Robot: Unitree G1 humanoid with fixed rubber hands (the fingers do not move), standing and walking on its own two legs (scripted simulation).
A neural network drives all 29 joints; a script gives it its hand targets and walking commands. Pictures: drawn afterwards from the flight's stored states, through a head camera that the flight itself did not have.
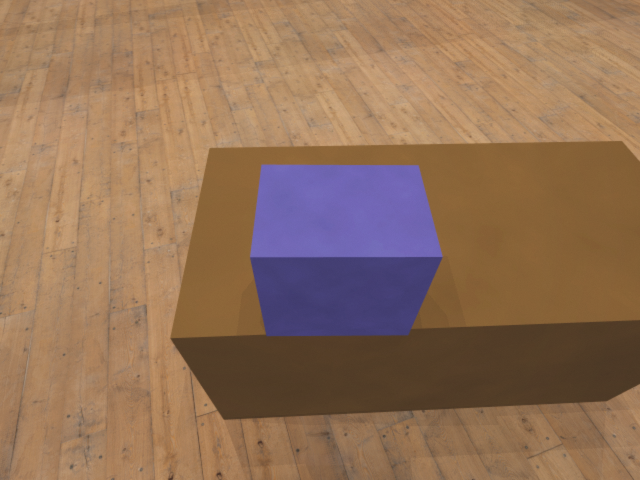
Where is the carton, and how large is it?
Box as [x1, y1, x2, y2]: [250, 165, 442, 335]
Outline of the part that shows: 261,165 250,259 266,335 408,334 442,257 418,165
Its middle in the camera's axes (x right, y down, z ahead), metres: +0.03 +0.03 +0.69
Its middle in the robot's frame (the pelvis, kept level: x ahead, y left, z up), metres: +0.51 +0.00 -0.09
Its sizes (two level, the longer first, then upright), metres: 0.266 0.193 0.249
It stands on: a pedestal, 0.56 m high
